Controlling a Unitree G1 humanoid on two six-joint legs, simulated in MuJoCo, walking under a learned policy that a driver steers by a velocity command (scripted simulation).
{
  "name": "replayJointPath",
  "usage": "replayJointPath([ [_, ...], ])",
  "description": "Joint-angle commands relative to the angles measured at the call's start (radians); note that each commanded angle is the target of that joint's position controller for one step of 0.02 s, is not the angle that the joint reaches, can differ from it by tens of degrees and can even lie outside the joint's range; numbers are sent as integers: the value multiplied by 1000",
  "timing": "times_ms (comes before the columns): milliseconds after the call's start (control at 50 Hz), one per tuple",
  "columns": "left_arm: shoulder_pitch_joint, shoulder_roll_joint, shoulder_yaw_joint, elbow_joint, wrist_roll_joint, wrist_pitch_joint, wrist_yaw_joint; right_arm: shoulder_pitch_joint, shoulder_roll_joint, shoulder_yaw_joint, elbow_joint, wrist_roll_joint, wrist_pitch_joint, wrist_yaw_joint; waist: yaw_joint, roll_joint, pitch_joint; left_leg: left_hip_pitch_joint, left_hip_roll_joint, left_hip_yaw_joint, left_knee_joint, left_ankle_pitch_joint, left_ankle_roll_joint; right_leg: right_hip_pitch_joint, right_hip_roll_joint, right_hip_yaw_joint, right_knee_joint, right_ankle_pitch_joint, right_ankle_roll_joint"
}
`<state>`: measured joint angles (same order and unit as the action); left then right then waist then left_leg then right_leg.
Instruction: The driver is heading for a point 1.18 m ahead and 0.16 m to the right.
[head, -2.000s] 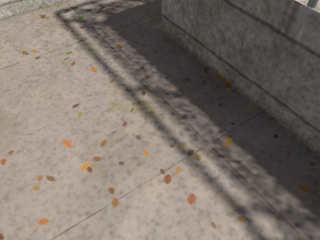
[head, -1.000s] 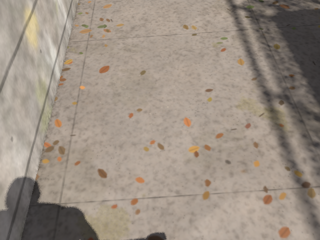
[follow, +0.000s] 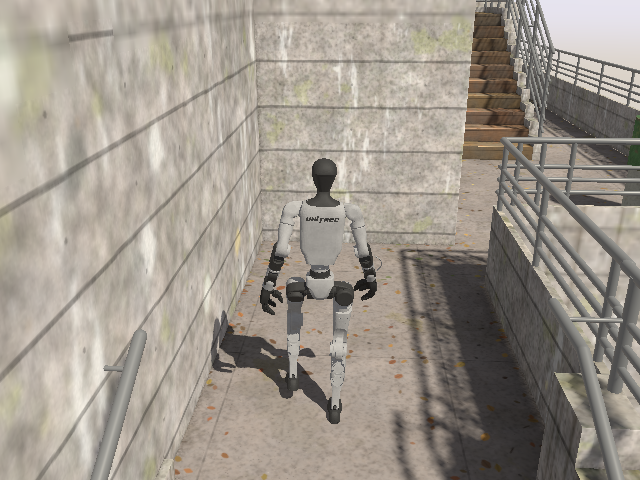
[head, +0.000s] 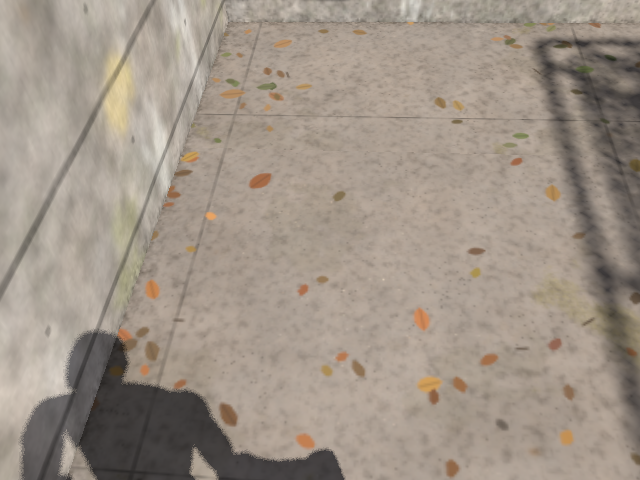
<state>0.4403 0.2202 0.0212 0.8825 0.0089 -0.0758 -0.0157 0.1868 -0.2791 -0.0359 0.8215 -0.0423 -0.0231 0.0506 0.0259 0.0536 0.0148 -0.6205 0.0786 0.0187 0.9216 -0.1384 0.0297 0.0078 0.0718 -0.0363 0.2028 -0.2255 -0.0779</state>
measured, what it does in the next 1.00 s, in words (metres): walks ahead: left foot, then right foot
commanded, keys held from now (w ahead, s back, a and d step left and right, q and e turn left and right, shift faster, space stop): w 1.00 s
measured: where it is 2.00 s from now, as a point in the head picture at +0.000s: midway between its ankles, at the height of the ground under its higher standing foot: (342, 259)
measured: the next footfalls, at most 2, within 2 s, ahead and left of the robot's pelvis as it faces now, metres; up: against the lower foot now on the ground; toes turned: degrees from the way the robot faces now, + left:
left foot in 0.22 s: +0.30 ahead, +0.11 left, +0.00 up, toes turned +3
right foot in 0.76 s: +0.61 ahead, -0.07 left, +0.00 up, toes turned -4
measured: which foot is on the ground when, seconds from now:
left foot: up 0.00-0.20, down 0.22-0.76, up 0.78-1.00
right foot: down 0.00-0.22, up 0.24-0.74, down 0.76-1.00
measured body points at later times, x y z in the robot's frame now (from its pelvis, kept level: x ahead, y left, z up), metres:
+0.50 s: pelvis +0.29 +0.05 +0.00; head +0.30 +0.06 +0.45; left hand +0.40 +0.30 -0.13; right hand +0.27 -0.21 -0.14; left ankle +0.26 +0.10 -0.75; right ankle +0.37 -0.11 -0.68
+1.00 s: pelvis +0.57 -0.01 +0.00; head +0.59 -0.02 +0.45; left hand +0.58 +0.25 -0.14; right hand +0.64 -0.26 -0.15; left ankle +0.59 +0.14 -0.67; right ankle +0.57 -0.06 -0.75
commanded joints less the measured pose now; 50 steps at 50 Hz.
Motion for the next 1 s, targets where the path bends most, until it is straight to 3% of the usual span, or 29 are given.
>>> replayJointPath([
  [20, 30, 132, 28, -16, -1, -16, 4, -163, -23, 6, -102, 4, -14, 4, 12, -132, 93, -79, -11, 41, -142, 90, -16, -29, -229, 117, -88, 366, -115],
  [80, 56, 149, 30, 13, 2, -19, 11, -236, -23, 12, -125, 11, -16, 3, 22, -133, 104, 4, -34, 59, -281, 129, 7, -16, -252, 103, -86, 428, -109],
  [140, 45, 162, 32, 37, 4, -15, 19, -217, -40, 5, -123, 10, -20, -8, -7, -127, 94, 90, -64, 64, -348, 80, 55, 53, -287, 93, -19, 621, -95],
  [180, 22, 182, 36, 46, 12, -9, 24, -59, -71, -12, -71, 8, -28, -25, -79, -138, -1, 278, -124, 79, -381, -2, 94, 89, -277, 68, 191, 894, -67],
  [200, 16, 183, 36, 49, 12, -3, 24, 107, -94, -25, -16, 2, -37, -36, -149, -114, -94, 487, -133, 80, -432, 12, 121, 29, -241, 34, 395, 875, -48],
  [220, 33, 151, 25, 27, 6, -2, 23, 273, -164, -46, 17, -21, -44, -50, -198, -34, -216, 739, 57, -124, -448, -136, 165, -160, -198, 6, 686, 562, -37],
  [240, 165, 25, 1, 11, -24, -2, 10, 301, -257, -69, 20, -31, -41, -54, -118, 212, -341, 998, 358, -661, -549, -245, 311, -531, -1, -12, 1071, -231, 9],
  [260, 84, 149, 31, 23, 3, 0, 17, 238, -198, -63, 18, 19, -32, -46, -131, 65, -288, 912, 315, -755, -654, -309, 297, -624, -19, 114, 1141, -258, -13],
  [280, -15, 158, 38, -9, 1, -5, 14, 130, -145, -48, 9, 27, -33, -46, -88, 30, -119, 759, 276, -554, -666, -271, 262, -656, -78, 110, 1118, -152, -21],
  [300, -58, 138, 31, -16, 1, -11, 10, 82, -90, -35, 8, 23, -42, -41, -68, -16, -54, 635, 233, -439, -698, -133, 240, -620, -113, 102, 1059, -88, -22],
  [320, -64, 122, 30, -9, 9, -4, 6, 69, -68, -28, 18, 23, -51, -42, -39, -12, -19, 556, 186, -348, -716, -37, 209, -575, -139, 97, 1008, -67, -17],
  [360, -32, 89, 24, 7, 27, 23, -6, 82, -38, -18, 46, 25, -65, -43, 0, 6, -11, 468, 140, -245, -750, 80, 187, -493, -155, 83, 952, -54, 3],
  [400, -60, 74, 22, 0, 30, 37, -15, 123, -52, -22, 74, 33, -79, -41, 9, -2, 8, 455, 126, -194, -782, 136, 195, -523, -167, 62, 911, -30, 20],
  [480, -245, 80, 20, -56, 28, 45, -20, 195, -59, -21, 114, 36, -79, -41, -21, -10, 70, 493, 94, -125, -830, 174, 186, -663, -196, 23, 756, 121, 56],
  [580, -422, 57, 4, -105, 17, 36, -21, 279, -62, -16, 157, 34, -77, -45, -71, -4, 83, 570, 77, -66, -810, 309, 157, -640, -161, -28, 504, 252, 58],
  [640, -495, 66, 3, -130, 17, 32, -18, 327, -65, -14, 185, 25, -71, -54, -91, 0, 94, 677, 110, -69, -777, 380, 164, -652, -139, -37, 426, 230, 35],
  [680, -505, 76, 7, -140, 17, 26, -15, 327, -74, -16, 197, 19, -67, -62, -80, 4, 96, 741, 136, -71, -734, 471, 163, -638, -123, -37, 387, 167, 10],
  [720, -425, 91, 16, -119, 18, 17, -7, 293, -89, -19, 199, 15, -64, -68, -31, 18, 57, 755, 138, -49, -624, 710, 141, -501, -75, -55, 344, 82, -26],
  [740, -312, 108, 27, -82, 19, 11, 1, 279, -97, -22, 201, 14, -62, -68, 17, 19, -2, 747, 125, -35, -493, 814, 128, -367, -41, -66, 313, 60, -48],
  [760, -133, 134, 42, -21, 30, 0, 11, 263, -92, -19, 198, 19, -59, -67, 93, -8, -96, 658, 86, 0, -292, 752, 109, -136, -46, -54, 262, 100, -79],
  [780, 51, 218, 66, 14, 55, -6, 25, 267, -55, -7, 164, 28, -62, -64, 146, -103, -229, 443, 31, 37, 14, 396, 92, 134, -273, 193, 258, 15, -133],
  [800, 61, 292, 86, 21, 53, 2, 21, 393, 38, 5, 162, 60, -61, -53, 74, -324, -328, 86, -175, 36, 358, -388, 53, 355, -524, 696, 133, -22, -282],
  [820, -27, 227, 77, 12, 12, 12, 13, 301, -71, -22, 165, 33, -57, -59, 64, -142, -231, -4, -116, -95, 410, -346, 72, 261, -461, 680, 83, -82, -247],
  [840, -129, 170, 61, -2, 4, 10, 11, 219, -70, -26, 136, 33, -64, -54, 28, -114, -92, -20, -71, -89, 372, -242, 76, 114, -427, 508, 61, -39, -214],
  [860, -171, 119, 49, 0, 9, 2, 7, 182, -47, -22, 131, 34, -67, -51, 5, -74, -31, 14, -38, -80, 319, -182, 73, 4, -382, 406, 26, 74, -187],
  [900, -178, 68, 34, 28, 6, -11, 11, 196, -12, -18, 140, 9, -42, -40, -46, -102, 2, 105, -4, -70, 236, -146, 52, -120, -306, 261, -13, 187, -135],
  [940, -126, 75, 34, 58, 2, -27, 12, 190, 10, -17, 139, 4, -24, -29, -59, -105, 1, 119, -3, -49, 202, -129, 33, -143, -289, 211, -34, 271, -137],
  [1000, -73, 105, 40, 88, -1, -34, 13, 74, 9, -17, 102, 2, -11, -20, -52, -103, 48, 23, 23, -18, 109, -36, 6, -142, -270, 154, -81, 276, -138],
])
